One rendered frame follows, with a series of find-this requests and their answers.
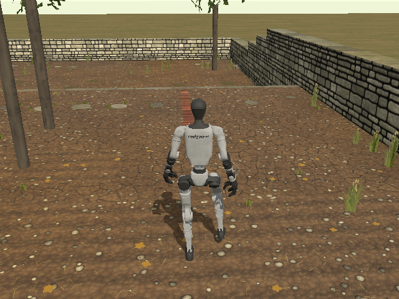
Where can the left robot hand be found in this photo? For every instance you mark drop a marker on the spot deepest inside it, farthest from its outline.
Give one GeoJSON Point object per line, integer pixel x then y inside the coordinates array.
{"type": "Point", "coordinates": [166, 175]}

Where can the right robot hand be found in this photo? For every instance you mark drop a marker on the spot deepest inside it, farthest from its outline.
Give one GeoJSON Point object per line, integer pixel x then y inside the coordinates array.
{"type": "Point", "coordinates": [233, 188]}

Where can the robot left upper arm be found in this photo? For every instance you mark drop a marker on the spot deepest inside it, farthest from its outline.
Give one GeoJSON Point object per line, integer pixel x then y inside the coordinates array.
{"type": "Point", "coordinates": [176, 140]}

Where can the humanoid robot head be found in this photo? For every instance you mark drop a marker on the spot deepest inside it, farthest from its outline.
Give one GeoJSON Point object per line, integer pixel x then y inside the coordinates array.
{"type": "Point", "coordinates": [198, 108]}

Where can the robot right upper arm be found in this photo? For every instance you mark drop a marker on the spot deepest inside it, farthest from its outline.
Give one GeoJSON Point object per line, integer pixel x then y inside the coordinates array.
{"type": "Point", "coordinates": [218, 131]}

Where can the robot right shin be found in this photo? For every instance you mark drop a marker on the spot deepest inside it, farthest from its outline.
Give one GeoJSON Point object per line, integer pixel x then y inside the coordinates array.
{"type": "Point", "coordinates": [219, 212]}

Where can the robot right forearm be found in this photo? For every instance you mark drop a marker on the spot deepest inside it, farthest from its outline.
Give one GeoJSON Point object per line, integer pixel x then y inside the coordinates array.
{"type": "Point", "coordinates": [229, 169]}

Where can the robot left forearm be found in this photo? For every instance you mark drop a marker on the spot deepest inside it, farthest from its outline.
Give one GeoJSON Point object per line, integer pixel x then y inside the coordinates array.
{"type": "Point", "coordinates": [169, 164]}

